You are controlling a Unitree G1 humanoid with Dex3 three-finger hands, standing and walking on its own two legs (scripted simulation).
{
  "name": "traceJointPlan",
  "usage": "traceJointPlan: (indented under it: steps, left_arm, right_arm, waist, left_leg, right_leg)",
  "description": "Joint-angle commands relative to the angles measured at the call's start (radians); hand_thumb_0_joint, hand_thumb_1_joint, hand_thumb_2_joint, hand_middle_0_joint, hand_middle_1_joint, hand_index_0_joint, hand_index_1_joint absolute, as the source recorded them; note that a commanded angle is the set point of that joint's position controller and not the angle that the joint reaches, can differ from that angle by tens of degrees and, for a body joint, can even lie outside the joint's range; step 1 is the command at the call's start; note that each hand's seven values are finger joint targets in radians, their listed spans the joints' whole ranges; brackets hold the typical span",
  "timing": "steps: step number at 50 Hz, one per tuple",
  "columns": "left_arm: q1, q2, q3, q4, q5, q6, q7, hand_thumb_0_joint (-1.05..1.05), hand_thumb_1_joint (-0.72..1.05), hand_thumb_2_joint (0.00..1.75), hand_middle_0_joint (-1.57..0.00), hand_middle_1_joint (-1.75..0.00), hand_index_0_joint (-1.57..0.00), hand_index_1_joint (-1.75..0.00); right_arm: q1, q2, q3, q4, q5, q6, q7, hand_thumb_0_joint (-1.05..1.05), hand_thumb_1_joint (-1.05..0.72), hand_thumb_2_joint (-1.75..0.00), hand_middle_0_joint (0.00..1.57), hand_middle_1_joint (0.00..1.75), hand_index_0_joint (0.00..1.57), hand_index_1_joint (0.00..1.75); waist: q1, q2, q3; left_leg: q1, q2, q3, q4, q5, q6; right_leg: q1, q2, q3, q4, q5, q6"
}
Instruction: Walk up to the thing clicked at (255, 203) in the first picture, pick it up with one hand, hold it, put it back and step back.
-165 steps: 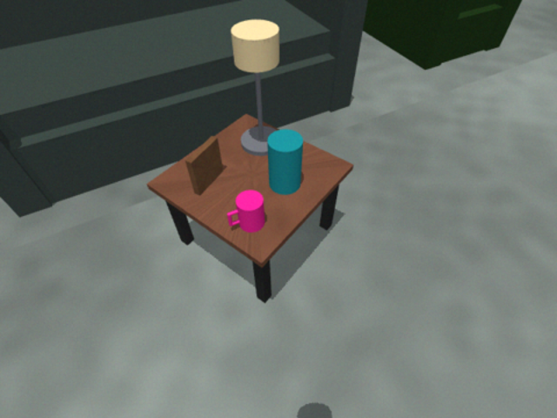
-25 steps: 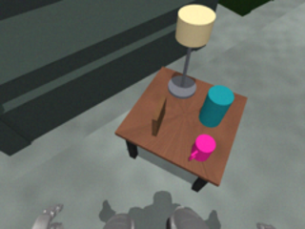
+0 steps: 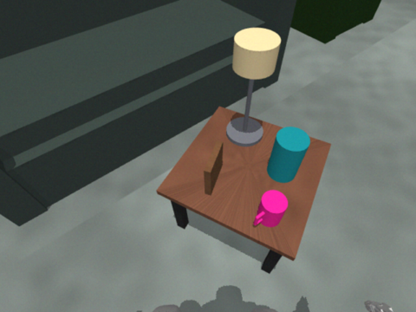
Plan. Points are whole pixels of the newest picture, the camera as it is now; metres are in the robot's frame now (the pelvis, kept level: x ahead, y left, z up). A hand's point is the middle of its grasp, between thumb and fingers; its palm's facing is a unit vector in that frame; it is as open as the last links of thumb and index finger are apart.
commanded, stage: walk up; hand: right
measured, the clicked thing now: (267, 211) +0.46 -0.18 -0.33
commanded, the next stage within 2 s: stand in 1.50 s
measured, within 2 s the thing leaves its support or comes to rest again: neither
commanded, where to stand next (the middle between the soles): +0.09 +0.00 m, yaw +2 degrees
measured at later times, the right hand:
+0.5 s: hand out of the picture +0.09 -0.26 -0.14, palm faces -0.04 +0.94 -0.34, open 7.4 cm
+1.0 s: hand out of the picture +0.12 -0.25 -0.13, palm faces -0.04 +0.94 -0.34, open 7.4 cm
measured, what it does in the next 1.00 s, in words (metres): stands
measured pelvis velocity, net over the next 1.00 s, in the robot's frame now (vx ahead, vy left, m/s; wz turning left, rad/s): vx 0.02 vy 0.00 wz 0.02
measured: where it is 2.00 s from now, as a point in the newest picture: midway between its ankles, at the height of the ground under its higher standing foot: outside the picture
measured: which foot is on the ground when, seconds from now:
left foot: down 0.00-1.00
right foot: down 0.00-1.00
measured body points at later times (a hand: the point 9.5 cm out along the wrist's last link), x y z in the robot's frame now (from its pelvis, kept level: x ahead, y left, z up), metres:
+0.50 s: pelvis +0.02 +0.00 +0.02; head +0.04 -0.01 +0.47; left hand +0.11 +0.30 -0.10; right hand +0.09 -0.31 -0.11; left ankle +0.03 +0.15 -0.72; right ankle +0.01 -0.14 -0.72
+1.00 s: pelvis +0.02 +0.00 +0.03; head +0.03 +0.00 +0.48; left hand +0.11 +0.31 -0.10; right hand +0.12 -0.30 -0.10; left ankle +0.03 +0.15 -0.72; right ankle +0.01 -0.14 -0.72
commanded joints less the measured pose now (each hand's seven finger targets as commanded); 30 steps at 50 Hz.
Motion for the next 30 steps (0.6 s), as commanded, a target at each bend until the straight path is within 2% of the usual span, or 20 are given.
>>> traceJointPlan:
  steps: [1, 2, 3, 4, 5, 6, 7, 8, 9, 12, 15, 19, 22, 24, 30]
  left_arm:
    - [-0.148, 0.221, 0.046, -0.096, -0.018, -0.030, 0.019, 0.00, 0.90, 0.90, -0.20, -0.30, -0.20, -0.30]
    - [-0.120, 0.199, 0.038, -0.088, -0.023, -0.027, 0.017, 0.00, 0.90, 0.90, -0.20, -0.30, -0.20, -0.30]
    - [-0.073, 0.198, 0.039, -0.060, -0.025, -0.020, 0.015, 0.00, 0.90, 0.90, -0.20, -0.30, -0.20, -0.30]
    - [-0.039, 0.210, 0.044, -0.032, -0.021, -0.022, 0.018, 0.00, 0.90, 0.90, -0.20, -0.30, -0.20, -0.30]
    - [-0.050, 0.214, 0.043, -0.021, -0.014, -0.027, 0.016, 0.00, 0.90, 0.90, -0.20, -0.30, -0.20, -0.30]
    - [-0.086, 0.226, 0.046, -0.024, -0.011, -0.032, 0.012, 0.00, 0.90, 0.90, -0.20, -0.30, -0.20, -0.30]
    - [-0.107, 0.242, 0.049, -0.019, -0.011, -0.033, 0.012, 0.00, 0.90, 0.90, -0.20, -0.30, -0.20, -0.30]
    - [-0.121, 0.249, 0.050, -0.017, -0.014, -0.031, 0.012, 0.00, 0.90, 0.90, -0.20, -0.30, -0.20, -0.30]
    - [-0.133, 0.237, 0.045, -0.017, -0.017, -0.029, 0.012, 0.00, 0.90, 0.90, -0.20, -0.30, -0.20, -0.30]
    - [-0.136, 0.210, 0.039, 0.003, -0.017, -0.030, 0.011, 0.00, 0.90, 0.90, -0.20, -0.30, -0.20, -0.30]
    - [-0.142, 0.201, 0.039, 0.018, -0.019, -0.030, 0.011, 0.00, 0.90, 0.90, -0.20, -0.30, -0.20, -0.30]
    - [-0.148, 0.191, 0.033, 0.042, -0.026, -0.036, 0.016, 0.00, 0.90, 0.90, -0.20, -0.30, -0.20, -0.30]
    - [-0.153, 0.192, 0.033, 0.053, -0.030, -0.034, 0.022, 0.00, 0.90, 0.90, -0.20, -0.30, -0.20, -0.30]
    - [-0.154, 0.187, 0.034, 0.062, -0.033, -0.030, 0.025, 0.00, 0.90, 0.90, -0.20, -0.30, -0.20, -0.30]
    - [-0.199, 0.183, 0.025, 0.065, -0.030, -0.020, 0.025, 0.00, 0.90, 0.90, -0.20, -0.30, -0.20, -0.30]
  right_arm:
    - [0.061, -0.171, -0.049, -0.014, 0.003, -0.042, -0.003, 0.00, -0.90, -0.90, 0.20, 0.30, 0.20, 0.30]
    - [0.025, -0.195, -0.049, -0.028, -0.006, -0.045, -0.004, 0.00, -0.90, -0.90, 0.20, 0.30, 0.20, 0.30]
    - [-0.029, -0.211, -0.046, -0.038, -0.007, -0.044, 0.000, 0.00, -0.90, -0.90, 0.20, 0.30, 0.20, 0.30]
    - [-0.072, -0.217, -0.045, -0.034, -0.002, -0.038, 0.008, 0.00, -0.90, -0.90, 0.20, 0.30, 0.20, 0.30]
    - [-0.096, -0.191, -0.036, -0.028, -0.004, -0.028, 0.014, 0.00, -0.90, -0.90, 0.20, 0.30, 0.20, 0.30]
    - [-0.091, -0.167, -0.030, -0.021, -0.004, -0.023, 0.017, 0.00, -0.90, -0.90, 0.20, 0.30, 0.20, 0.30]
    - [-0.083, -0.161, -0.029, -0.009, -0.006, -0.021, 0.018, 0.00, -0.90, -0.90, 0.20, 0.30, 0.20, 0.30]
    - [-0.056, -0.157, -0.028, 0.011, -0.008, -0.021, 0.019, 0.00, -0.90, -0.90, 0.20, 0.30, 0.20, 0.30]
    - [-0.048, -0.161, -0.029, 0.025, -0.010, -0.023, 0.021, 0.00, -0.90, -0.90, 0.20, 0.30, 0.20, 0.30]
    - [-0.060, -0.153, -0.025, 0.042, -0.007, -0.027, 0.024, 0.00, -0.90, -0.90, 0.20, 0.30, 0.20, 0.30]
    - [-0.070, -0.145, -0.017, 0.058, -0.005, -0.032, 0.021, 0.00, -0.90, -0.90, 0.20, 0.30, 0.20, 0.30]
    - [-0.075, -0.136, -0.008, 0.081, 0.002, -0.044, 0.012, 0.00, -0.90, -0.90, 0.20, 0.30, 0.20, 0.30]
    - [-0.073, -0.136, -0.009, 0.094, 0.004, -0.043, 0.006, 0.00, -0.90, -0.90, 0.20, 0.30, 0.20, 0.30]
    - [-0.080, -0.134, -0.013, 0.100, 0.006, -0.039, 0.003, 0.00, -0.90, -0.90, 0.20, 0.30, 0.20, 0.30]
    - [-0.101, -0.132, -0.015, 0.109, 0.004, -0.026, 0.002, 0.00, -0.90, -0.90, 0.20, 0.30, 0.20, 0.30]
  waist:
    - [-0.061, -0.106, -0.149]
    - [-0.037, -0.055, -0.165]
    - [0.002, -0.041, -0.153]
    - [0.028, -0.037, -0.120]
    - [0.022, -0.065, -0.070]
    - [0.001, -0.074, -0.043]
    - [-0.016, -0.064, -0.019]
    - [-0.025, -0.051, -0.007]
    - [-0.030, -0.027, 0.001]
    - [-0.019, -0.031, -0.037]
    - [-0.008, -0.043, -0.064]
    - [-0.005, -0.042, -0.157]
    - [-0.005, -0.040, -0.198]
    - [-0.004, -0.036, -0.205]
    - [-0.013, -0.025, -0.171]
  left_leg:
    - [0.213, 0.060, -0.098, -0.253, 0.343, 0.052]
    - [0.200, 0.131, -0.221, -0.293, 0.322, 0.098]
    - [0.105, 0.182, -0.287, -0.329, 0.125, 0.138]
    - [0.024, 0.175, -0.244, -0.318, 0.031, 0.129]
    - [-0.028, 0.105, -0.166, -0.294, -0.019, 0.083]
    - [-0.021, 0.038, -0.093, -0.273, -0.016, 0.047]
    - [0.017, 0.006, -0.060, -0.257, 0.007, 0.028]
    - [0.051, 0.000, -0.058, -0.261, 0.008, 0.021]
    - [0.073, 0.006, -0.071, -0.288, 0.004, 0.023]
    - [0.079, 0.039, -0.118, -0.348, 0.024, 0.031]
    - [0.065, 0.044, -0.124, -0.379, 0.071, 0.025]
    - [0.136, 0.055, -0.090, -0.345, 0.405, 0.016]
    - [0.181, 0.063, -0.072, -0.323, 0.566, 0.019]
    - [0.203, 0.065, -0.065, -0.313, 0.613, 0.021]
    - [0.193, 0.064, -0.062, -0.353, 0.543, 0.019]
  right_leg:
    - [-0.086, -0.103, 0.106, -0.107, 0.267, -0.082]
    - [-0.088, -0.052, 0.066, -0.060, 0.196, -0.050]
    - [-0.041, -0.027, 0.043, -0.081, 0.001, -0.045]
    - [0.034, -0.033, 0.045, -0.153, -0.106, -0.061]
    - [0.042, -0.061, 0.116, -0.258, -0.146, -0.077]
    - [0.011, -0.096, 0.176, -0.311, -0.180, -0.092]
    - [-0.055, -0.123, 0.212, -0.339, -0.217, -0.102]
    - [-0.098, -0.133, 0.216, -0.360, -0.254, -0.105]
    - [-0.114, -0.121, 0.191, -0.364, -0.254, -0.096]
    - [-0.037, -0.076, 0.127, -0.351, -0.158, -0.075]
    - [0.039, -0.074, 0.115, -0.351, -0.078, -0.068]
    - [0.152, -0.091, 0.081, -0.315, 0.243, -0.057]
    - [0.196, -0.097, 0.058, -0.299, 0.399, -0.051]
    - [0.202, -0.097, 0.042, -0.295, 0.436, -0.050]
    - [0.201, -0.098, 0.038, -0.332, 0.369, -0.044]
